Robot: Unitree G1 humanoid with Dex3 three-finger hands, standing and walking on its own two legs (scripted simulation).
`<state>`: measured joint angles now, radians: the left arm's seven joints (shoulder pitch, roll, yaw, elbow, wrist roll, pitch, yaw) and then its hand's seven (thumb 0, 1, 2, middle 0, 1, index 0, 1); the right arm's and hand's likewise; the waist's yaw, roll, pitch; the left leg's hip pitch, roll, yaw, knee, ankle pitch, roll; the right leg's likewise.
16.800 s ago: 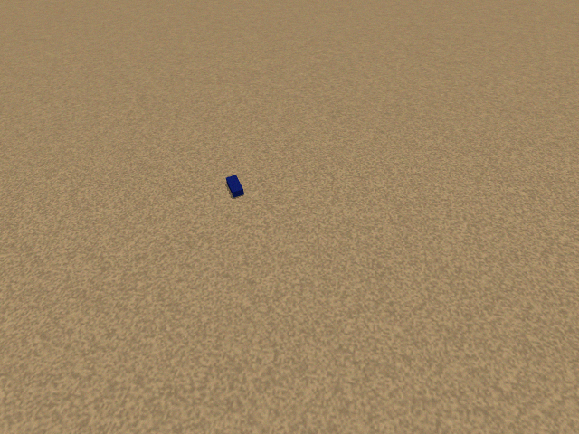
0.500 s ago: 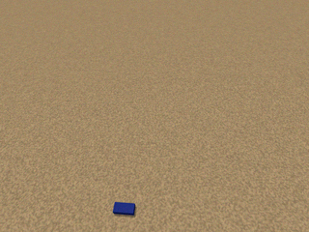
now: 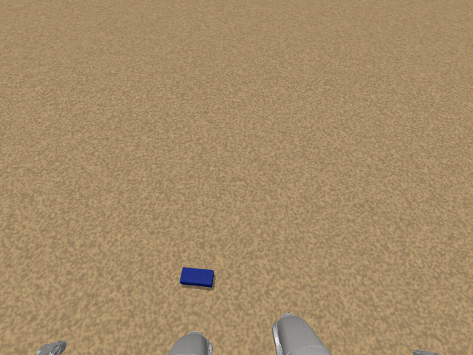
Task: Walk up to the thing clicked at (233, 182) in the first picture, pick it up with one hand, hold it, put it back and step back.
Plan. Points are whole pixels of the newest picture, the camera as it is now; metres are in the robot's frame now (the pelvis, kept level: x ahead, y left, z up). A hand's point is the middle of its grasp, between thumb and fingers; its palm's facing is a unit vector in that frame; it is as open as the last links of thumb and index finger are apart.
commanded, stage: walk up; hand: left
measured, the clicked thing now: (197, 277) +0.46 +0.16 -0.71
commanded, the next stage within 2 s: stand in 1.10 s
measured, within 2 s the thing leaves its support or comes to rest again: neither
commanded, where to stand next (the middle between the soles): +0.07 -0.06 m, yaw -1 degrees
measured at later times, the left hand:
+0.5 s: hand out of the picture +0.05 +0.21 -0.09, palm faces -0.08 -0.89 -0.44, open 7.3 cm
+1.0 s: hand out of the picture +0.12 +0.24 -0.12, palm faces -0.03 -0.92 -0.40, open 7.3 cm
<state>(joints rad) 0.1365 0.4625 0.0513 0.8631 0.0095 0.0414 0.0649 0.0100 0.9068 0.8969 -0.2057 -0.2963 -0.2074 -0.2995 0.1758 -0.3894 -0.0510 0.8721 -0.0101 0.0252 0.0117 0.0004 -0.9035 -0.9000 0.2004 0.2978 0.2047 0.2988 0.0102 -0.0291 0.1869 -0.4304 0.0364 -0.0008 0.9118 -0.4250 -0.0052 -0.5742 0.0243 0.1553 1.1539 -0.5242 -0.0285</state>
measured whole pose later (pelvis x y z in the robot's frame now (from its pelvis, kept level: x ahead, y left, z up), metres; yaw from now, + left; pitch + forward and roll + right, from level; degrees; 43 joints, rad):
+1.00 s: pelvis +0.03 -0.03 +0.02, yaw +0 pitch -2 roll +0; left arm 0.19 0.40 0.02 0.89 -0.01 -0.02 0.03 0.01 0.91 0.90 -0.21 -0.30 -0.21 -0.30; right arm 0.18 -0.38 -0.04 0.86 -0.01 0.00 0.02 0.00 -0.90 -0.90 0.20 0.30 0.21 0.30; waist 0.00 -0.01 0.15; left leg -0.38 -0.01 -0.03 0.72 -0.31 0.01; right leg -0.40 -0.07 0.01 0.93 -0.52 -0.02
